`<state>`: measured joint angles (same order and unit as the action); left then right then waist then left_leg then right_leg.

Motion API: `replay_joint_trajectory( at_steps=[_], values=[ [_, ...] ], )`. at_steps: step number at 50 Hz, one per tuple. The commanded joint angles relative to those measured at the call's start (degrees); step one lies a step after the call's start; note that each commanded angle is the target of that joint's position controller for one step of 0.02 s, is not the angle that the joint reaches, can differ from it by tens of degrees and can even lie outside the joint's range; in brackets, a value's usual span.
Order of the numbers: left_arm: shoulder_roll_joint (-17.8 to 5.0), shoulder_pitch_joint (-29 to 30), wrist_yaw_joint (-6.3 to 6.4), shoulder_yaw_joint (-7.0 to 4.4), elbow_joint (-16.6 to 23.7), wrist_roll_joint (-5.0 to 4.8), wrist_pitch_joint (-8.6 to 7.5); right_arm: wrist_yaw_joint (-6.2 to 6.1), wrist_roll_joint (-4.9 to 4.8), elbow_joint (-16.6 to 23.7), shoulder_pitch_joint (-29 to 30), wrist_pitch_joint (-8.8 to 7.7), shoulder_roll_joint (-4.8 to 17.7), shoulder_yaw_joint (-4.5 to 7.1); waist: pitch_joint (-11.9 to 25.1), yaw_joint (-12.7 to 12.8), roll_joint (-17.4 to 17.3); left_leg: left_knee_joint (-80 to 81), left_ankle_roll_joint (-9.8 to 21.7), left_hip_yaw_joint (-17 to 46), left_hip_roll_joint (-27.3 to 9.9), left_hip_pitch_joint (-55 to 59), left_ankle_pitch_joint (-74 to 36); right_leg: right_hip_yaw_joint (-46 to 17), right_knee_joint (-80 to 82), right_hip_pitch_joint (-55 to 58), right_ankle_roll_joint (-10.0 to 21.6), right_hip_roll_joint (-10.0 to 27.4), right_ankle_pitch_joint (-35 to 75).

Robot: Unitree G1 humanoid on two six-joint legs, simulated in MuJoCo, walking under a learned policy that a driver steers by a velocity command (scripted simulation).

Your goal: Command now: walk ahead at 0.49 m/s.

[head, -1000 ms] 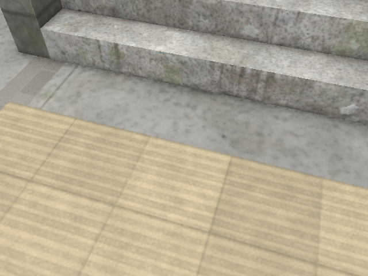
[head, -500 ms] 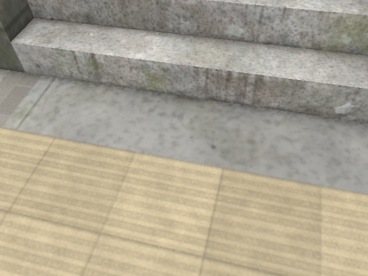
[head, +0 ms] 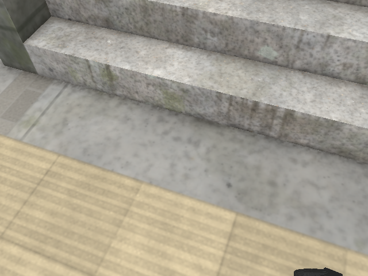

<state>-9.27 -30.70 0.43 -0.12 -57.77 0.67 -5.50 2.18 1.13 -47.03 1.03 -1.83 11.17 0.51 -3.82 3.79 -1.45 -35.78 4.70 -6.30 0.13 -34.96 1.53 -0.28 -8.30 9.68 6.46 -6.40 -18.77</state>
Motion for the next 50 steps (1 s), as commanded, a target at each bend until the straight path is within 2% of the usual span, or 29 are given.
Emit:
replay_joint_trajectory(
  at_steps=[1, 2, 3, 4, 5, 6, 7, 9, 11, 15, 18, 20, 24, 26, 27, 28, 29, 30, 31, 32, 33, 34, 36, 40, 43, 44, 45, 47, 50],
  values=[
    [-9.44, -0.44, 0.99, -1.71, 0.83, 0.31, -0.55, -1.13, -0.16, 1.71, -2.51, -1.04, 6.06, 1.56, 1.23, -5.25, 6.43, 2.55, 3.0, -1.22, 4.01, 11.0, 3.74, -3.16, -10.61, -2.76, -0.18, 16.91, 69.01],
    [-10.16, 0.3, 1.18, -1.89, 0.63, 0.68, -0.2, -1.64, -0.23, -0.65, -9.3, -1.34, 7.25, 2.22, 4.49, -7.96, 6.76, 3.79, 4.12, -0.61, 5.05, 16.94, 5.95, -3.1, -18.6, -2.11, -0.36, 16.86, 71.89],
    [-11.1, 1.96, 1.05, -2.12, 0.81, 0.51, 0.13, -2.19, -0.11, -3.49, -17.99, -1.81, 8.15, 2.9, 8.22, -11.9, 6.27, 8.06, 5.51, 0.53, 4.26, 27.26, 3.9, -2.35, -29.07, -5.69, -0.38, 15.99, 67.47],
    [-9.92, 3.13, 0.59, -1.68, 2.15, 0.14, -0.03, -2.99, 1.14, -5.31, -26.64, -2.03, 11.21, 4.0, 13.61, -15.18, 2.86, 9.02, 8.44, 10.19, -4.78, 40.69, 10.69, -1.25, -44.01, -16.17, 0.02, 13.68, 49.67],
    [-2.97, -3.73, -0.07, -0.51, 2.87, -1.06, 0.23, -2.9, 2.61, -5.48, -28.68, -1.94, 15.48, 5.09, 18.92, -10.12, -9.36, 10.62, 17.15, 38.16, -22.2, 55.6, 13.48, 2.09, -67.75, -37.71, -2.09, 3.15, -2.11],
    [-9.16, -1.58, 0.06, -2.07, 2.21, 0.18, 0.38, -1.92, -0.3, -5.65, -25.58, -1.53, 12.19, 4.73, 17.03, -10.15, -2.09, 19.25, 18.56, 47.63, -22.27, 51.05, 20.84, -3.3, -73.26, -44.67, -0.68, 2.16, -8.22],
    [-9.78, 4.0, -0.11, -2.41, 4.43, 0.35, 0.17, -1.67, -0.99, -4.65, -18.61, -1.59, 9.87, 4.09, 6.89, -7.05, -0.93, 22.63, 16.41, 38.16, -20.36, 41.58, 23.51, -3.84, -70.2, -47.29, -0.2, 5.97, -1.94],
    [-8.33, 7.82, -0.61, -2.45, 4.86, 0.79, 0.45, -1.4, -0.44, -5.08, -15.4, -2.69, 5.06, 2.91, 0.16, -4.02, 2.66, 26.36, 12.49, 27.91, -15.6, 28.78, 13.59, -3.43, -64.18, -42.78, -0.53, 9.17, 1.94],
    [-5.33, 5.95, -1.26, -1.93, 4.18, 1.5, 1.91, -1.82, -0.43, -7.06, -17.09, -3.76, 3.4, 2.09, -0.25, -1.46, 1.37, 27.5, 10.14, 20.67, -12.6, 23.18, 1.41, -2.54, -59.82, -37.48, -2.14, 10.32, 2.56],
    [-4.53, 9.85, -1.18, -1.86, 5.27, 1.25, 3.1, -1.72, -0.39, -9.99, -21.69, -4.89, 5.77, 1.9, 0.21, -0.62, -0.26, 24.47, 8.58, 9.73, -9.97, 22.5, -32.05, 1.05, -51.74, -37.83, -4.5, 10.16, 6.88],
    [-4.07, 16.2, -0.96, -1.27, 6.55, 0.48, 3.3, -1.94, -0.51, -10.89, -23.29, -4.06, 5.43, 1.14, 1.14, -2.24, -2.83, 22.42, 5.05, 5.12, -6.8, 23.64, -38.24, 3.61, -40.88, -36.21, -5.06, 8.96, 12.84],
    [-3.96, 19.5, -0.58, -0.91, 6.91, 0.06, 3.49, -2.3, -0.47, -11.84, -25.61, -3.59, 5.46, 0.82, 2.07, -3.94, -3.81, 21.17, 3.72, 4.87, -6.75, 26.37, -37.99, 4.58, -35.75, -35.12, -4.99, 7.93, 15.67],
    [-5.03, 21.62, 0.53, -0.85, 6.44, 0.2, 3.26, -3.14, 0.15, -13.19, -27.26, -2.62, 5.32, 0.49, 2.34, -5.15, -4.44, 16.91, 5.17, 7.15, -9.6, 31.72, -35.81, 3.83, -29.71, -33.22, -3.88, 6.92, 13.0],
    [-5.37, 19.02, 1.04, -1.06, 4.98, 0.35, 2.68, -3.61, 0.06, -13.48, -26.32, -2.34, 5.07, 0.44, 1.99, -4.04, -3.99, 12.87, 5.19, 9.05, -10.64, 32.98, -34.12, 3.26, -23.93, -29.7, -2.52, 6.32, 10.91],
    [-5.32, 15.38, 1.33, -1.22, 3.36, 0.52, 1.99, -3.8, -0.38, -13.68, -25.6, -2.29, 4.95, 0.41, 2.35, -2.07, -2.52, 8.68, 3.98, 8.95, -9.7, 32.51, -31.45, 2.97, -16.8, -24.66, -1.76, 6.18, 15.52],
    [-7.46, 11.51, 1.6, -1.75, 1.96, 0.98, 1.04, -3.87, -0.6, -13.71, -26.87, -2.53, 4.68, 0.32, 4.92, -1.27, 0.43, 3.33, 2.05, 8.43, -7.56, 29.7, -23.11, -0.68, -14.09, -16.81, -1.04, 9.94, 30.51],
    [-11.12, 6.78, 1.62, -2.44, 1.05, 1.55, 0.52, -4.16, -1.0, -13.31, -31.42, -2.69, 2.39, -0.28, 10.82, -2.71, 6.88, -4.63, 0.39, 6.38, -4.64, 22.71, 0.96, -9.25, -19.69, -5.07, 2.52, 21.03, 58.65],
    [-9.74, 6.55, 1.54, -2.26, 0.69, 0.29, 1.44, -4.25, -2.69, -15.9, -36.77, -1.32, -0.49, -0.65, 16.49, -2.33, 13.35, -13.7, -0.97, 3.83, 1.87, 18.53, 29.36, -18.03, -18.56, -2.82, 12.86, 29.15, 64.82],
    [-7.04, 7.87, 1.1, -1.45, 1.11, -0.51, 1.87, -4.39, -1.37, -15.42, -31.82, -0.08, 3.49, 0.37, 13.36, -1.58, 9.14, -17.94, -1.51, 6.3, 1.96, 16.07, 37.5, -20.0, -14.18, -7.91, 13.84, 28.71, 53.39],
    [-6.71, 11.34, 1.1, -1.18, 1.35, -0.41, 2.15, -4.07, -0.01, -14.45, -27.33, 0.49, 3.64, 0.78, 8.28, -2.5, 7.21, -19.56, -2.13, 7.49, 1.45, 14.96, 35.81, -18.04, -10.95, -13.53, 12.38, 26.3, 43.16],
    [-6.0, 13.9, 1.4, -0.84, 1.48, -0.08, 2.49, -3.71, 0.58, -14.4, -25.35, 1.04, 2.29, 0.63, 5.84, -3.82, 5.08, -18.36, -2.79, 8.3, 0.3, 15.97, 32.45, -15.61, -8.39, -18.0, 10.3, 24.17, 35.72],
    [-5.63, 15.94, 1.89, -0.63, 1.55, 0.03, 2.77, -3.53, 0.59, -14.45, -24.57, 1.67, 1.15, 0.44, 3.79, -5.3, 5.12, -15.21, -3.46, 8.4, -0.71, 18.22, 29.49, -12.55, -6.33, -22.48, 8.1, 21.88, 30.66],
    [-5.26, 17.36, 2.06, -0.42, 1.03, 0.44, 3.06, -3.71, 0.31, -16.01, -26.37, 2.57, -0.67, -0.11, 4.03, -6.54, 6.24, -9.58, -4.41, 6.9, -0.15, 22.2, 26.47, -8.58, -5.67, -25.14, 5.25, 18.3, 25.7],
    [-6.7, 16.18, 1.8, -0.76, -0.43, 0.01, 3.49, -4.48, -0.23, -17.09, -24.84, 3.7, -0.37, -0.31, 4.75, -5.69, 6.57, -0.31, -4.38, 5.68, 0.04, 25.4, 20.86, -8.49, -4.7, -26.37, 3.71, 17.05, 8.4],
    [-6.85, 16.23, 1.6, -1.11, -1.06, -0.66, 4.61, -4.48, 0.49, -17.43, -24.19, 3.47, 0.16, -0.64, 1.34, -5.92, 5.22, 9.98, -3.22, 6.65, -1.3, 30.08, 12.5, -9.05, -2.96, -32.93, -0.48, 15.42, -9.72],
    [-6.62, 15.5, 1.48, -1.24, -1.34, -0.71, 4.84, -4.51, 0.87, -17.05, -24.19, 3.03, 1.07, -0.69, -0.1, -5.43, 4.52, 13.04, -2.73, 9.33, -3.67, 29.7, 13.5, -9.07, -3.18, -33.88, -2.25, 14.65, -11.25],
    [-5.7, 14.37, 1.34, -1.39, -1.47, -1.11, 5.3, -4.44, 0.37, -17.06, -23.05, 2.63, 2.4, -0.57, -2.99, -3.79, 0.87, 14.27, -1.85, 11.16, -4.25, 22.88, 18.0, -6.74, -3.34, -31.82, -3.34, 12.05, -8.13],
    [-4.32, 13.29, 1.17, -1.14, -2.49, -0.51, 5.43, -4.35, -0.32, -17.34, -22.07, 1.51, 0.64, -1.05, -2.55, -2.95, -2.68, 18.03, -2.01, 12.35, -4.99, 16.6, 19.62, -4.59, -8.13, -22.78, -3.27, 11.0, 1.21],
    [-4.31, 11.51, 1.03, -1.08, -3.91, -0.14, 5.02, -4.68, -0.63, -17.07, -21.46, 0.54, 0.79, -1.02, -0.5, -2.15, -1.6, 19.42, -2.05, 12.62, -5.27, 16.86, 17.13, -4.08, -10.32, -18.84, -3.03, 10.99, 6.65]
  ],
)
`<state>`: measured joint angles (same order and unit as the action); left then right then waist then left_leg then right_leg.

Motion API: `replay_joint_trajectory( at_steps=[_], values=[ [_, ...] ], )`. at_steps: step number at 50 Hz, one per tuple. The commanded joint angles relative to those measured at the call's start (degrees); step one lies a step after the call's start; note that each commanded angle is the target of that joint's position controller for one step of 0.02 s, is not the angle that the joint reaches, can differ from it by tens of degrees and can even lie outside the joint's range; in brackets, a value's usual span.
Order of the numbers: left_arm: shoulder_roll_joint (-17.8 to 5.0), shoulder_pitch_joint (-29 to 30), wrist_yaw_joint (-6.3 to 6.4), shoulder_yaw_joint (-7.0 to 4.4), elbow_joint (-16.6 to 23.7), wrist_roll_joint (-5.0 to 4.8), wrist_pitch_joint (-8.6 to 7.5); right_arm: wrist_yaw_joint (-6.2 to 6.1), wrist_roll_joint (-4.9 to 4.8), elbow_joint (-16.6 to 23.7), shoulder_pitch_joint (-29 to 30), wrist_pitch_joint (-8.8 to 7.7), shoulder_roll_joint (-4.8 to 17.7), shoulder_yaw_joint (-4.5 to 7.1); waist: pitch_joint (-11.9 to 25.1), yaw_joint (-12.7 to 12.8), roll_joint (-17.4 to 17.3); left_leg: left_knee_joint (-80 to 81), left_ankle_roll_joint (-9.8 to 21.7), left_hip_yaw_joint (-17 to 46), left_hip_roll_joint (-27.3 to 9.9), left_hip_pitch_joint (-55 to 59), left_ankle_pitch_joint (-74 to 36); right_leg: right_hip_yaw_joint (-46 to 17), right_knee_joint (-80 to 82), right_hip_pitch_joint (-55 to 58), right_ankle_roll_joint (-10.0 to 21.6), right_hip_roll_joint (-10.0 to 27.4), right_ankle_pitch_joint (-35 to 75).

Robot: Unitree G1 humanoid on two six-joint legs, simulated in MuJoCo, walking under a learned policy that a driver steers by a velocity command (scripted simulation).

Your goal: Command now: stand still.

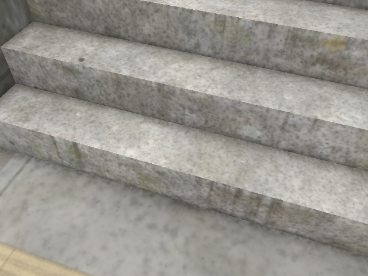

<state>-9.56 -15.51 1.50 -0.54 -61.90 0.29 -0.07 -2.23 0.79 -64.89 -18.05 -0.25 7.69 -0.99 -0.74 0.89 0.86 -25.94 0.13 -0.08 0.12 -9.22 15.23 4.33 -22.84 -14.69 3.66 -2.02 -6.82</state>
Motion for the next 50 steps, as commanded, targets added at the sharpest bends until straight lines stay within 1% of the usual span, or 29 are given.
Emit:
replay_joint_trajectory(
  at_steps=[1, 4, 10, 20, 32, 33, 34, 35, 36, 37, 38, 39, 40, 41, 42, 44, 45, 46, 47, 48, 49, 50],
  values=[
    [-3.82, -3.71, -0.05, -0.56, -0.1, 0.23, -0.54, -0.27, -0.3, 0.76, -2.74, -1.13, 4.26, 0.5, -3.5, 0.62, -3.07, 9.48, 2.66, 6.29, -5.22, -8.26, 2.68, -8.68, 4.25, 5.3, -0.26, 6.68, -5.08],
    [-3.2, -3.66, 0.05, -0.29, -0.87, 0.11, -0.62, -0.22, -0.21, 0.46, -4.06, -1.07, 3.88, 0.49, -4.04, 0.2, -1.96, 9.37, 3.01, 6.07, -5.13, -7.42, 1.9, -8.57, 4.43, 4.36, -0.56, 6.7, -5.04],
    [-2.54, -4.44, 0.3, 0.05, -2.23, 0.1, -0.65, -0.2, -0.21, 0.14, -5.65, -1.09, 3.43, 0.49, -4.13, -0.19, -1.17, 9.17, 3.26, 5.77, -5.0, -6.61, 0.6, -8.56, 4.2, 4.13, -0.86, 6.85, -4.0],
    [-1.7, -5.64, 0.59, 0.29, -3.77, 0.08, -0.68, -0.28, -0.2, -0.25, -6.81, -1.19, 2.45, 0.4, -4.36, -0.26, -1.18, 8.91, 3.43, 5.44, -4.9, -5.45, -1.71, -8.53, 3.54, 4.17, -1.02, 7.08, -1.98],
    [-0.98, -6.17, 0.83, 0.34, -4.67, 0.07, -0.58, -0.41, -0.23, -0.49, -7.54, -1.34, 2.0, 0.38, -4.53, -0.3, -1.19, 8.86, 3.47, 5.26, -4.92, -4.33, -3.73, -8.35, 3.03, 4.82, -1.16, 7.19, 0.19],
    [-0.84, -6.53, 0.79, 0.37, -4.84, 0.1, -0.53, -0.38, -0.15, -0.71, -8.29, -1.31, 1.99, 0.41, -3.44, -0.45, -1.32, 9.45, 3.67, 5.23, -4.51, -3.91, 0.61, -8.01, 2.99, 5.15, -1.1, 6.58, -3.56],
    [-1.26, -6.36, 0.73, 0.15, -4.66, 0.14, -0.4, -0.33, -0.04, -0.75, -8.76, -1.17, 2.85, 0.8, -3.98, -0.63, -1.91, 9.77, 4.21, 5.53, -3.99, -4.45, 6.94, -7.18, 1.77, 4.21, -0.86, 5.34, -8.7],
    [-1.78, -6.2, 0.6, -0.19, -4.24, 0.22, -0.23, -0.25, -0.02, -0.45, -8.97, -0.89, 4.21, 1.41, -4.79, -0.85, -3.37, 10.06, 5.37, 6.61, -3.85, -5.27, 15.71, -5.67, -0.76, 2.27, -0.28, 3.54, -15.82],
    [-1.93, -5.57, 0.33, -0.43, -3.56, 0.54, -0.08, -0.11, 0.07, -0.02, -9.32, -0.58, 5.32, 1.95, -6.82, -1.36, -4.98, 11.58, 6.86, 9.23, -5.01, -6.11, 24.02, -4.42, -3.46, -1.55, 0.11, 2.07, -21.57],
    [-1.49, -3.78, -0.03, -0.46, -2.42, 0.87, -0.11, -0.01, 0.01, -0.01, -11.12, -0.41, 6.08, 2.4, -9.36, -2.55, -6.39, 14.33, 8.68, 13.4, -7.67, -5.63, 30.3, -2.99, -7.33, -6.59, 0.08, 0.83, -23.04],
    [0.13, -2.17, -0.48, -0.17, -1.16, 1.44, -0.39, -0.02, -0.04, -0.32, -12.64, -0.43, 7.27, 2.99, -11.46, -3.38, -9.01, 17.58, 10.94, 18.7, -12.08, -4.48, 34.19, -0.25, -12.57, -10.37, -0.23, -0.01, -19.92],
    [0.41, -0.59, -0.85, -0.14, 0.15, 1.99, -0.86, -0.06, -0.06, -0.31, -12.75, -0.59, 7.79, 3.44, -13.14, -3.67, -9.89, 19.55, 12.89, 22.27, -15.72, -4.06, 33.61, 0.01, -17.02, -13.39, -0.04, 1.76, -16.29],
    [-0.34, 0.71, -1.14, -0.43, 1.36, 1.94, -1.47, 0.0, 0.15, -0.13, -12.58, -0.94, 7.77, 3.67, -13.47, -3.65, -9.04, 20.36, 13.93, 23.47, -17.22, -2.98, 30.53, -0.67, -19.6, -15.78, 0.23, 3.1, -15.57],
    [-1.22, 1.5, -1.46, -0.79, 2.33, 1.77, -2.1, 0.14, 0.55, 0.12, -12.33, -1.43, 8.05, 3.93, -12.92, -3.49, -7.99, 20.17, 14.33, 23.12, -17.5, -0.55, 26.58, -1.4, -21.14, -17.99, 0.43, 3.89, -16.64],
    [-1.39, 1.74, -1.84, -0.97, 3.12, 1.58, -2.67, 0.24, 0.86, 0.23, -11.79, -1.99, 8.5, 4.21, -12.59, -2.98, -7.76, 19.16, 14.16, 21.41, -17.73, 1.66, 22.93, -1.84, -20.6, -19.14, 0.8, 4.7, -17.24],
    [-1.48, 2.26, -2.42, -1.34, 4.3, 0.81, -3.5, 0.27, 0.74, 0.45, -10.84, -3.05, 8.44, 4.52, -11.37, -2.26, -6.97, 17.59, 12.55, 15.8, -16.04, 2.86, 16.09, -1.11, -16.71, -15.84, 1.2, 4.4, -15.71],
    [-1.19, 1.36, -2.65, -1.48, 4.46, 0.57, -3.72, 0.26, 0.59, 0.63, -9.97, -3.41, 8.7, 4.67, -10.65, -1.32, -6.8, 16.42, 11.76, 12.87, -15.16, 1.64, 13.78, -0.19, -13.83, -11.79, 1.52, 3.68, -13.97],
    [-0.82, -1.55, -2.81, -1.68, 3.82, 0.37, -3.89, 0.31, 0.28, 0.98, -8.38, -3.64, 8.87, 4.76, -9.76, 0.64, -6.11, 14.24, 10.78, 9.32, -13.82, -1.72, 11.82, 1.35, -9.95, -4.68, 1.97, 2.24, -11.08],
    [-0.79, -6.54, -2.79, -2.12, 2.04, 0.24, -3.99, 0.48, 0.23, 1.42, -7.02, -3.84, 8.86, 4.77, -8.23, 2.71, -4.63, 9.73, 9.72, 5.53, -11.61, -6.01, 8.41, 2.62, -7.04, 4.19, 2.32, -0.29, -10.64],
    [-2.2, -13.95, -2.42, -3.04, -0.4, 0.41, -4.27, 0.74, 0.52, 1.93, -6.29, -4.33, 7.97, 4.4, -5.22, 5.69, -1.04, 0.11, 8.3, 1.01, -8.74, -10.68, 1.01, -0.09, -4.51, 14.76, 3.23, -0.66, -11.55],
    [-7.05, -22.2, -1.59, -4.47, -1.92, 0.92, -4.63, 1.55, 0.29, 4.71, -3.55, -4.83, 4.44, 3.24, -2.85, 8.92, 12.77, -19.89, 4.49, -7.38, -1.92, -21.0, 1.14, -22.62, 7.03, 22.34, 7.55, 12.56, -24.04],
    [-9.49, -27.5, -1.76, -4.9, -3.9, 0.31, -3.88, 2.38, 1.24, 6.6, -2.76, -5.23, 5.36, 3.62, -2.38, 8.79, 18.24, -34.08, 3.78, -5.36, 3.57, -32.33, 14.72, -44.68, 14.92, 26.23, 12.73, 20.71, -28.55]
  ],
)
Over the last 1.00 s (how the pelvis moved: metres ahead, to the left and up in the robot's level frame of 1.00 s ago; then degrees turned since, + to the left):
0.30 -0.01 0.01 1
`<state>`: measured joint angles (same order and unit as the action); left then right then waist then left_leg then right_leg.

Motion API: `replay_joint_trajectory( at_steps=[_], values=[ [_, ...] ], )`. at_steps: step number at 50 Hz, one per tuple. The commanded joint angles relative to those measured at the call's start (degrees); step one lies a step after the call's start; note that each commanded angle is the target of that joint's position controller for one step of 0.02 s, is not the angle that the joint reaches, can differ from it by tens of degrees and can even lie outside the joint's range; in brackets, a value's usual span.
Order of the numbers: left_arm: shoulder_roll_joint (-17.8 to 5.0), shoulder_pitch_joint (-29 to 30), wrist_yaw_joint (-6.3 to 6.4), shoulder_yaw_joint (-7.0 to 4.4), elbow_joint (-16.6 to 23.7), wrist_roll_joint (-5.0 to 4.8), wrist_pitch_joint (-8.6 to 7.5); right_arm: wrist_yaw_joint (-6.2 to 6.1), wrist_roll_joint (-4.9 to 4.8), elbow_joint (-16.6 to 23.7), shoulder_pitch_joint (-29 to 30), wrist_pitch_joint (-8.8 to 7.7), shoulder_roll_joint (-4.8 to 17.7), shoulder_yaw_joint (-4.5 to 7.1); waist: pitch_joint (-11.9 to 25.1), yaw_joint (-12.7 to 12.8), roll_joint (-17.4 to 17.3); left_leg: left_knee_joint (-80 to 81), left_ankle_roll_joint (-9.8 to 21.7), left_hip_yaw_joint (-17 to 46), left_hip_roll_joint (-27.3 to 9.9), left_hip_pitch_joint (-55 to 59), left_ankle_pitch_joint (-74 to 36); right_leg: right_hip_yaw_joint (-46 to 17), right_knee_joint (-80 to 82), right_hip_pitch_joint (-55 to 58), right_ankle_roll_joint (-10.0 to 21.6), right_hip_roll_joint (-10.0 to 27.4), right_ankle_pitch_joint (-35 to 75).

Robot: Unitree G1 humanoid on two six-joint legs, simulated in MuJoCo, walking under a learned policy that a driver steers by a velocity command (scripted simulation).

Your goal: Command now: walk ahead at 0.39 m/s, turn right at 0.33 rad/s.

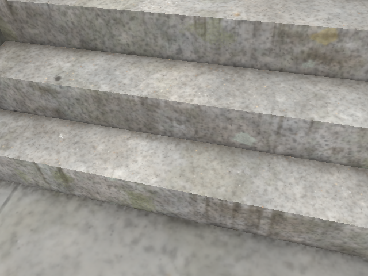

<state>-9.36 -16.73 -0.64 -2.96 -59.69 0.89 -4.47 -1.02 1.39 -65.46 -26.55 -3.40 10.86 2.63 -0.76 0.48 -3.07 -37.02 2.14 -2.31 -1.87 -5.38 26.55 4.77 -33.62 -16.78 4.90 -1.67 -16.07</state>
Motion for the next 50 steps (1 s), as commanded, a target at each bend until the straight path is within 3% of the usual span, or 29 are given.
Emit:
replay_joint_trajectory(
  at_steps=[1, 2, 3, 4, 7, 9, 13, 16, 18, 20, 21, 22, 23, 24, 25, 26, 28, 31, 34, 38, 40, 43, 44, 45, 46, 47, 48, 49, 50],
  values=[
    [-8.45, -19.1, 0.47, -1.81, -4.24, 0.22, 0.92, 1.61, 1.43, 8.42, 9.05, -2.12, 3.64, 0.37, -6.04, 5.14, 12.86, -29.73, 2.67, 1.64, 1.09, -39.68, 0.7, -42.54, 24.5, 23.7, 11.45, 20.62, -18.41],
    [-7.93, -13.57, 0.37, -1.6, -1.84, 0.45, 0.69, 2.15, 0.86, 9.2, 11.42, -2.73, 3.02, 0.09, -6.86, 3.54, 6.9, -29.91, 2.92, 2.92, -1.0, -38.89, -5.95, -37.34, 23.82, 19.2, 10.55, 18.97, -11.9],
    [-7.99, -10.1, 0.35, -1.52, -0.29, 0.5, 0.3, 2.48, 0.11, 9.44, 12.19, -3.29, 3.01, 0.1, -6.13, 1.84, 3.74, -27.38, 2.43, 3.39, -2.35, -36.0, -10.7, -32.42, 24.43, 16.17, 9.23, 16.78, -5.14],
    [-7.03, -8.71, 0.49, -1.15, 0.38, 0.07, -0.11, 2.57, 0.37, 9.63, 12.16, -3.17, 3.53, 0.35, -5.56, 0.65, 3.03, -24.64, 1.56, 3.2, -2.8, -33.78, -12.6, -28.72, 24.78, 14.73, 8.41, 14.96, 1.34],
    [-6.0, -10.81, 1.02, -0.56, -0.42, -0.85, -1.1, 2.5, 0.72, 11.23, 13.47, -1.42, 4.06, 0.77, -3.88, -0.53, 5.56, -20.0, -0.89, 1.65, -1.65, -32.99, -15.11, -22.32, 24.3, 15.51, 7.89, 11.86, 15.59],
    [-6.44, -12.51, 1.23, -0.52, -0.73, -0.89, -1.29, 2.31, 0.56, 13.64, 18.24, -0.59, 3.82, 0.69, -4.5, 0.0, 6.48, -16.16, -2.36, 0.78, -1.01, -34.74, -17.25, -20.79, 24.4, 14.82, 8.28, 10.89, 19.4],
    [-6.89, -13.86, 1.19, -0.71, -0.4, -0.49, -1.32, 2.47, -0.06, 19.02, 29.81, -0.33, 3.48, 0.04, -5.44, 2.57, 8.17, -4.48, -3.58, -0.66, 0.78, -32.72, -23.59, -18.9, 23.5, 12.83, 7.52, 8.71, 26.55],
    [-8.56, -12.62, 1.39, -1.36, 0.47, -0.46, -1.43, 2.12, -0.63, 21.83, 34.17, -0.69, 4.17, -0.23, -5.18, 3.1, 8.71, 3.22, -2.61, -0.5, 1.98, -27.52, -25.73, -19.4, 21.6, 12.95, 6.06, 8.58, 32.86],
    [-9.61, -9.94, 1.53, -1.74, 1.37, -0.5, -1.57, 1.56, -0.91, 22.1, 31.51, -1.26, 5.89, 0.23, -3.34, 1.16, 8.83, 7.59, -0.97, 0.16, 2.85, -19.33, -25.9, -20.26, 18.81, 12.61, 4.15, 8.76, 37.92],
    [-11.59, -6.99, 1.32, -2.42, 2.54, -0.34, -1.92, 0.35, -0.83, 18.75, 19.56, -2.23, 9.39, 1.67, 3.43, -3.65, 7.67, 10.65, 0.98, -0.11, 4.44, -6.19, -23.81, -19.4, 5.57, 14.34, 2.23, 6.67, 49.11],
    [-11.09, -5.37, 1.16, -2.35, 3.63, -0.57, -2.11, -0.51, 0.17, 17.19, 11.92, -3.05, 11.05, 2.28, 8.27, -7.12, 6.14, 11.62, 2.24, 2.06, 1.01, 4.26, -25.35, -18.43, -5.92, 10.14, 1.3, 3.92, 45.55],
    [-7.34, -6.41, 1.02, -1.31, 5.91, -0.87, -2.31, -1.38, 1.81, 17.15, 4.3, -3.43, 15.19, 3.12, 16.48, -8.49, -0.39, 11.25, 3.86, 14.67, -13.05, 15.84, -20.12, -15.6, -20.46, 2.59, 1.42, 0.8, 23.89],
    [-2.54, -15.37, 1.45, -0.62, 6.35, -3.74, -1.33, -0.51, 3.2, 17.58, 7.6, -2.91, 18.84, 4.04, 20.97, -2.32, -17.12, 18.38, 11.7, 39.84, -25.5, 24.22, -20.04, -10.02, -36.01, -13.6, 0.27, -6.77, -15.25],
    [-8.4, -12.91, 1.79, -1.23, 4.62, -1.37, -0.36, 0.15, 2.09, 18.68, 12.09, -2.29, 12.6, 3.32, 15.82, -0.72, -6.24, 21.1, 10.42, 38.94, -22.48, 16.27, -7.18, -11.05, -39.0, -16.44, 1.51, -0.32, -9.81],
    [-8.75, -8.0, 1.09, -1.44, 4.99, -0.3, -0.01, 0.52, 1.08, 19.34, 15.95, -2.38, 7.84, 2.1, 8.58, -0.87, -0.79, 22.9, 8.75, 29.27, -18.84, 7.85, -4.46, -10.27, -36.97, -15.57, 1.29, 1.73, -4.18],
    [-7.7, -5.22, 0.6, -1.33, 5.59, 0.06, 0.13, 0.73, 0.78, 18.7, 16.63, -2.64, 6.41, 1.58, 5.07, -0.53, 1.62, 24.56, 7.86, 22.4, -16.51, 2.82, -11.05, -9.74, -35.1, -14.75, 0.83, 3.35, -1.66],
    [-6.54, -2.61, -0.41, -1.24, 6.39, 1.21, 1.18, 0.18, 0.41, 16.62, 14.25, -3.32, 6.1, 1.25, 2.56, 0.32, -0.03, 25.89, 6.93, 13.17, -13.96, -1.81, -23.58, -8.73, -33.64, -13.61, -0.07, 4.97, -0.38],
    [-5.16, 1.0, -1.22, -0.83, 8.32, 1.3, 2.25, 0.72, 0.09, 15.33, 11.61, -4.65, 6.35, 1.18, 3.55, 1.24, -0.82, 24.87, 7.61, 5.49, -14.11, -2.2, -39.99, -7.29, -32.64, -16.17, -0.64, 5.76, 1.74],
    [-5.04, 7.63, -1.7, -0.15, 11.03, 1.89, 2.62, 0.7, -0.32, 15.3, 11.36, -5.06, 7.57, 1.42, 2.76, 0.52, -1.56, 25.78, 7.67, -0.31, -13.67, -3.31, -42.7, -5.34, -25.36, -18.28, -2.06, 6.37, 6.24],
    [-4.53, 13.62, -2.09, 0.99, 13.38, 1.34, 2.59, 0.52, -0.52, 15.46, 11.62, -5.18, 9.72, 1.88, 2.24, 0.19, -2.0, 24.89, 5.91, -6.85, -12.22, -6.79, -42.68, -2.27, -9.81, -9.45, -2.11, 5.13, 12.13],
    [-5.34, 11.85, -1.38, 1.01, 13.31, 1.59, 3.41, 0.52, 0.15, 15.09, 9.48, -4.59, 10.28, 2.25, 4.69, 0.3, -4.05, 20.81, 6.03, -8.07, -14.02, -5.18, -45.15, 0.21, -10.72, -5.51, -1.15, 3.84, 9.12],
    [-7.03, 10.22, -0.74, 0.12, 13.51, 1.97, 3.26, 0.52, -0.43, 15.85, 9.25, -3.3, 11.47, 2.43, 6.67, 0.94, -2.84, 7.52, 5.01, -9.54, -14.63, -1.35, -57.53, 2.67, -5.89, -2.1, 0.69, -0.14, 2.2],
    [-6.25, 4.86, -0.58, -0.19, 12.04, 2.07, 2.6, 0.72, -0.97, 16.55, 10.99, -2.52, 11.84, 2.38, 8.74, 3.95, -0.77, -4.06, 4.16, -11.38, -13.15, -3.0, -61.87, 4.69, -1.92, 4.05, 1.64, -3.32, 4.73],
    [-7.47, -1.2, -0.16, -0.95, 10.69, 2.29, 1.77, 0.96, -1.64, 17.55, 12.41, -1.79, 12.22, 2.4, 10.76, 7.39, 1.34, -17.67, 2.21, -12.06, -11.22, -9.11, -52.94, 2.69, 5.24, 11.95, 2.91, -3.86, 7.11],
    [-13.75, -1.73, 0.29, -2.27, 9.95, 2.68, 1.12, 1.12, -0.1, 19.23, 12.59, -1.44, 6.84, 1.12, 6.57, 5.33, 11.49, -33.52, -0.48, -10.97, -6.0, -26.32, -7.74, -14.62, 10.04, 18.57, 4.61, 8.19, 22.56],
    [-20.92, -2.73, 0.2, -3.76, 11.82, 1.65, 1.54, 0.95, 0.8, 21.89, 8.37, -1.13, 3.95, -0.06, 10.93, 1.79, 16.69, -50.05, -2.89, -4.86, 0.59, -40.16, 4.64, -36.24, 10.97, 24.84, 16.4, 21.81, 42.51],
    [-19.54, -5.11, 0.77, -4.33, 12.05, 0.12, 2.13, 0.6, 1.83, 21.56, 10.0, -1.08, 4.84, -0.34, 12.98, 4.01, 8.36, -55.82, -3.53, 1.59, -1.64, -42.0, -0.41, -37.46, 15.35, 21.12, 19.62, 23.32, 24.86],
    [-14.83, -0.79, 1.04, -3.24, 12.45, -0.47, 2.42, 0.34, 2.19, 22.06, 13.09, -1.33, 5.14, -0.3, 5.45, 2.11, 5.57, -56.27, -3.67, 1.92, -3.0, -44.85, -4.98, -32.04, 16.61, 13.48, 17.32, 18.98, 11.19],
    [-11.64, 2.42, 0.96, -2.21, 12.99, -0.59, 2.57, 0.43, 2.48, 22.29, 14.14, -1.32, 5.24, -0.28, 1.97, 0.17, 4.53, -55.54, -3.34, 1.91, -3.89, -45.51, -7.11, -28.52, 17.11, 7.57, 14.32, 14.98, 6.73]
  ],
)
Over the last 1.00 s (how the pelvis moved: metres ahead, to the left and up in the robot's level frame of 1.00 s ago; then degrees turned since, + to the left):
0.11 -0.02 -0.01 -3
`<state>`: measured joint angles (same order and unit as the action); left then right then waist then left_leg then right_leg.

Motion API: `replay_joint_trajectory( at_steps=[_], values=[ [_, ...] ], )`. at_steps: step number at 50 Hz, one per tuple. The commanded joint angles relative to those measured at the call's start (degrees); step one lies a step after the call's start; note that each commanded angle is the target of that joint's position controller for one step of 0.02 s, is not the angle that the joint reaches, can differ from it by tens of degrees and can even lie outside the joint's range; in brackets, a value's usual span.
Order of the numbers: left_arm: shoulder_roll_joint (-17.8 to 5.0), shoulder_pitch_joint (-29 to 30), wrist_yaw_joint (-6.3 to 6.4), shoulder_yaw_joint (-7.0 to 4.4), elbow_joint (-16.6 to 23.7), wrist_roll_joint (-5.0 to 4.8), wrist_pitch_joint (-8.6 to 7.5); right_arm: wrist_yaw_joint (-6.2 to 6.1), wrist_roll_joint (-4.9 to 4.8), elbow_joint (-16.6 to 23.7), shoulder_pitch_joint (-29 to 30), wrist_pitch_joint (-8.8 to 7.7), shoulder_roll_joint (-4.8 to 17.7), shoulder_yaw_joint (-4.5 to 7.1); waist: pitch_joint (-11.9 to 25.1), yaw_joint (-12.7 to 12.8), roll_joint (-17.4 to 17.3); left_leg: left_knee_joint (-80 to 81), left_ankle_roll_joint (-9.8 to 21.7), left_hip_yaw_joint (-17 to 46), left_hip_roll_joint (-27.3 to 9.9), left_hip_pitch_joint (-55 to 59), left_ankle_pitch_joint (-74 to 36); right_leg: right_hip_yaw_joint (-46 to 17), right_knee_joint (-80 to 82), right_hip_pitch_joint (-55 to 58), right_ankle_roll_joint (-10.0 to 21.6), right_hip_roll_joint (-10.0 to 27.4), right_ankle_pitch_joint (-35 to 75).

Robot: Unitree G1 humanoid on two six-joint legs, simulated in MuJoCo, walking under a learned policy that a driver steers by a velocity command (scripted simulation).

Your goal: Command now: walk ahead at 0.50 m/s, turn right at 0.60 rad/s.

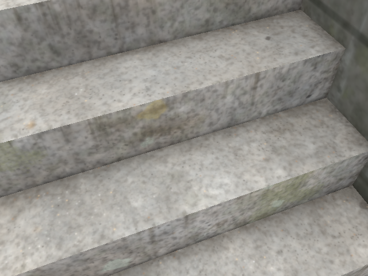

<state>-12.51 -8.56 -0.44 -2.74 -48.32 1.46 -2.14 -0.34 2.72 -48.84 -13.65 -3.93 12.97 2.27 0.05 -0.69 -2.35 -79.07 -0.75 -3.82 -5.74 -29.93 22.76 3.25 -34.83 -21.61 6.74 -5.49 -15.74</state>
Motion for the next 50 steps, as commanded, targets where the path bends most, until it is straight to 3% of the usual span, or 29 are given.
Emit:
replay_joint_trajectory(
  at_steps=[1, 3, 5, 6, 13, 14, 16, 17, 18, 19, 20, 21, 22, 23, 24, 25, 26, 27, 28, 31, 32, 35, 36, 38, 40, 42, 45, 46, 50],
  values=[
    [-7.48, -4.44, 0.92, -1.75, 2.07, -0.72, 0.08, -0.13, 1.25, 6.68, 2.67, -0.22, 2.6, -0.13, -0.06, 0.74, 4.72, -15.76, -0.33, 3.15, -0.01, -20.81, -4.47, -24.61, 17.83, 8.86, 10.92, 16.5, 11.77],
    [-6.4, -5.44, 1.77, -1.01, 1.61, -0.43, -0.49, 0.29, 1.13, 7.36, 1.49, 1.24, 1.11, -0.56, 1.88, -0.43, 3.46, -18.37, -0.57, 2.74, 1.23, -20.41, -8.15, -20.54, 15.81, 6.37, 9.82, 13.57, 18.93],
    [-7.37, -12.67, 1.8, -1.27, -1.36, 0.13, -1.43, -0.58, 0.38, 8.42, 2.12, 1.97, -2.07, -1.27, 4.6, 1.31, 6.59, -36.13, 0.33, 0.95, 3.94, -29.84, -3.84, -23.29, 14.59, 11.93, 12.19, 14.92, 19.5],
    [-7.59, -14.94, 1.66, -1.28, -2.39, 0.06, -1.58, -0.91, 0.9, 10.47, 4.97, 2.0, -1.73, -1.31, 3.54, 1.9, 4.97, -38.13, 0.92, 2.13, 2.99, -35.19, -2.73, -24.6, 15.36, 14.09, 12.0, 15.48, 13.66],
    [-6.95, -22.42, 1.73, 0.24, -9.13, 0.23, -2.96, -1.99, 0.09, 22.04, 22.41, 3.07, -5.71, -4.11, -4.54, 4.44, 5.68, -53.82, 4.26, 2.98, 2.98, -61.57, 10.1, -27.13, 20.43, 21.4, 8.35, 19.32, -3.12],
    [-6.62, -22.99, 2.33, 0.3, -9.85, -0.09, -2.66, -2.1, 0.62, 24.08, 24.75, 3.3, -7.64, -4.86, -5.16, 4.3, 5.01, -54.37, 4.92, 4.08, 2.78, -61.56, 10.91, -26.13, 21.0, 19.6, 7.67, 18.92, 1.16],
    [-7.73, -20.76, 3.09, 0.7, -9.97, -0.34, -2.02, -2.31, 0.47, 26.64, 25.98, 3.22, -7.33, -5.79, -5.95, 2.96, 2.12, -38.62, 4.0, -0.44, 2.0, -54.27, 11.47, -19.37, 26.38, 15.39, 5.91, 15.88, 8.29],
    [-7.01, -20.27, 4.4, 0.77, -10.22, -1.26, -1.87, -2.14, 0.91, 28.45, 26.5, 3.65, -7.71, -5.99, -5.64, 2.33, 3.19, -32.62, 4.76, 2.23, 0.71, -46.47, 11.56, -19.53, 29.34, 12.69, 5.71, 17.13, 18.69],
    [-9.2, -17.84, 4.66, 0.65, -9.11, -1.95, -1.24, -1.95, 0.16, 28.21, 24.25, 4.51, -7.05, -6.61, -2.91, 1.71, 1.67, -17.26, 5.18, -3.97, 1.43, -32.15, 10.69, -12.8, 35.7, 10.76, 5.03, 16.24, 29.35],
    [-8.57, -14.87, 4.99, 0.82, -8.0, -3.17, -0.72, -2.44, -0.77, 25.18, 19.93, 4.96, -8.88, -7.01, 2.73, -0.35, 5.52, -10.53, 7.11, -3.94, 4.02, -13.37, 10.91, -4.79, 32.38, 8.06, 3.86, 15.01, 57.32],
    [-12.35, -12.97, 4.61, 0.1, -5.23, -3.51, -1.15, -2.46, -2.39, 20.56, 11.03, 5.07, -5.23, -5.67, 9.62, -2.31, 7.84, -5.01, 6.6, -8.79, 8.37, 0.26, 8.86, -2.2, 24.32, 9.11, 4.13, 14.87, 89.56],
    [-14.53, -12.36, 4.06, -0.85, -5.44, -3.61, -1.69, -2.43, -3.06, 15.82, 0.56, 4.79, -3.67, -4.45, 16.81, -6.08, 13.48, -2.38, 6.97, -7.49, 9.3, 7.56, 2.98, -2.84, 14.97, 15.98, 3.22, 17.86, 106.97],
    [-15.29, -11.01, 2.73, -1.77, -4.94, -4.76, -1.87, -1.97, -1.95, 13.04, -5.94, 4.16, -0.83, -3.14, 22.08, -9.03, 12.9, 13.06, 7.48, -4.77, 11.2, 12.29, 1.37, -1.5, 1.91, 22.48, 1.95, 16.79, 107.04],
    [-14.54, -12.11, 2.14, -2.26, -4.22, -3.29, -2.59, -1.65, -0.32, 9.66, -8.75, 3.49, 3.47, -1.27, 22.02, -10.18, 6.38, 22.83, 11.35, 9.81, 8.74, 18.81, -4.38, -4.8, -15.99, 16.24, 0.57, 14.52, 85.44],
    [-8.19, -14.27, -0.71, -1.59, -0.54, -2.22, -2.4, -3.07, -0.58, 7.06, -10.75, 4.64, 10.28, 0.18, 23.78, -6.48, -22.42, 45.87, 21.92, 46.82, -9.21, 28.96, -51.04, -4.07, -40.47, -4.23, -5.29, -2.17, 7.04],
    [-5.45, -15.93, -1.97, -0.89, -0.59, 1.74, -1.21, -4.22, -2.61, 7.89, -4.8, 5.29, 7.63, 0.85, 24.94, -2.99, -8.11, 53.68, 22.43, 59.48, -10.53, 21.37, -35.5, -12.92, -57.75, -5.69, -6.11, 1.02, 3.26],
    [-3.18, -10.61, -1.91, -0.53, 3.18, 1.7, 0.17, -4.26, -2.48, 7.98, 4.14, 5.17, 7.03, 1.19, 13.59, 0.85, -1.89, 53.69, 22.04, 56.37, -8.29, 11.4, -14.02, -10.66, -64.54, -13.22, -6.64, 2.15, 6.13],
    [0.11, -5.98, -0.57, 0.47, 6.57, 2.61, 0.79, -3.89, -2.41, 5.61, 7.94, 4.99, 4.5, 1.2, 2.81, 3.11, 3.19, 50.94, 19.29, 49.98, -6.18, 2.35, -3.26, -8.64, -71.3, -20.64, -6.01, 2.68, 6.76],
    [2.95, -4.17, 1.11, 1.68, 8.56, 3.3, 1.55, -3.9, -2.92, 3.52, 6.96, 4.52, 1.5, 0.6, -2.92, 4.21, 6.36, 47.57, 16.4, 41.84, -2.96, -4.02, 1.08, -9.01, -73.39, -25.2, -5.0, 4.13, 8.07],
    [4.08, -5.99, 2.32, 2.63, 10.41, 1.6, 1.84, -3.18, -0.99, -0.73, 2.19, 3.27, -2.59, -0.16, -3.61, 5.68, 1.56, 46.68, 12.14, 23.98, 1.82, -2.74, -12.4, -7.73, -77.59, -31.08, -3.73, 3.8, 7.67],
    [4.69, -5.69, 2.67, 2.91, 10.71, 1.31, 1.43, -2.65, -0.94, -1.79, 0.57, 2.64, -2.74, -0.19, -2.39, 5.59, 0.58, 46.52, 11.66, 21.83, 2.15, -0.09, -17.28, -7.57, -79.18, -33.83, -3.43, 3.74, 8.18],
    [5.11, -1.09, 2.18, 3.76, 13.86, 2.52, 1.0, -2.13, -1.99, -2.3, -2.17, 2.41, -0.26, 0.6, -0.05, 5.29, 2.38, 46.93, 9.16, 18.22, 4.08, 4.74, -24.92, -6.23, -69.62, -36.88, -4.85, 6.52, 11.11],
    [4.56, 0.78, 2.08, 3.71, 14.98, 2.87, 0.78, -2.44, -1.37, -1.19, -1.7, 2.06, 0.72, 0.99, 1.42, 4.91, 2.83, 46.95, 8.77, 18.3, 4.76, 4.43, -26.63, -4.62, -65.99, -35.87, -5.22, 6.04, 13.92],
    [5.3, 3.31, 2.13, 3.74, 16.12, 2.02, 1.54, -3.98, -1.79, 1.68, -1.4, 3.07, 2.51, 1.7, 4.53, 2.56, -0.86, 47.25, 10.09, 22.6, 3.23, 10.19, -33.17, -1.97, -61.91, -36.83, -7.02, 5.63, 16.21],
    [5.51, 1.13, 1.88, 3.43, 15.36, 1.22, 2.05, -5.33, -1.51, 4.79, -1.8, 4.17, 3.25, 2.32, 7.63, 1.25, -1.3, 46.57, 11.21, 25.64, 1.31, 15.32, -34.2, -1.79, -65.72, -38.88, -8.18, 5.47, 17.02],
    [4.31, 3.23, 2.03, 2.69, 15.43, 1.95, 2.3, -5.81, -1.47, 7.75, -1.52, 4.27, 3.74, 2.8, 7.34, -0.29, -1.02, 46.45, 10.91, 28.63, 0.41, 18.1, -35.92, -3.11, -65.12, -39.75, -8.71, 5.46, 17.43],
    [3.87, 5.43, 2.51, 2.25, 16.31, 2.18, 3.64, -6.56, -1.39, 9.34, -4.37, 4.05, 4.03, 3.32, 6.48, -3.02, -4.81, 47.22, 11.74, 32.99, -0.39, 25.37, -35.88, -4.2, -66.61, -43.18, -8.55, 4.81, 12.82],
    [3.35, 7.13, 1.9, 2.27, 16.94, 1.91, 3.35, -6.63, -1.93, 10.04, -4.36, 4.55, 4.15, 3.71, 5.63, -2.84, -2.62, 47.6, 12.25, 33.11, -0.28, 26.02, -35.12, -4.81, -62.45, -42.43, -8.55, 5.36, 12.51],
    [3.05, 7.96, 1.39, 2.59, 17.13, 0.83, 3.74, -7.17, -1.05, 12.77, -0.18, 4.81, 3.32, 3.8, 5.32, -2.11, -5.83, 49.83, 12.65, 33.03, 0.19, 24.95, -35.63, -4.62, -41.47, -31.24, -7.31, 5.4, 7.52]
  ],
)
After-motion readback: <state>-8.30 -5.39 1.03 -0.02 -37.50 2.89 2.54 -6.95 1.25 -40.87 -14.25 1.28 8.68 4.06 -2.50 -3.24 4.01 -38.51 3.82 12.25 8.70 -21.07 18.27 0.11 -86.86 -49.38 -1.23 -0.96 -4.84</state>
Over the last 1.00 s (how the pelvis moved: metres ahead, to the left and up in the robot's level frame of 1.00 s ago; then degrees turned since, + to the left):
0.43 -0.10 0.00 -34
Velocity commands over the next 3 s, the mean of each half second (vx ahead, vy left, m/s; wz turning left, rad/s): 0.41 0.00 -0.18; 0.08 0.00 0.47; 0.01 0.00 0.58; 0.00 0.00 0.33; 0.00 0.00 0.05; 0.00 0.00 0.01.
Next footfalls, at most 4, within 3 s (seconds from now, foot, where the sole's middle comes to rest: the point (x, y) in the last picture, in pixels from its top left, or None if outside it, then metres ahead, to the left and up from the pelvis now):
0.44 left None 0.34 0.11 -0.56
1.18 right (231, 266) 0.45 -0.09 -0.56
1.66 left None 0.28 0.06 -0.56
2.00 right None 0.41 -0.12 -0.56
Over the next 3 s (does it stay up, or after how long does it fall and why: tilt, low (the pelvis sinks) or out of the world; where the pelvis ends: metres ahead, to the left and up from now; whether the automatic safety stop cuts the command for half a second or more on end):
stays up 0.33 -0.04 0.22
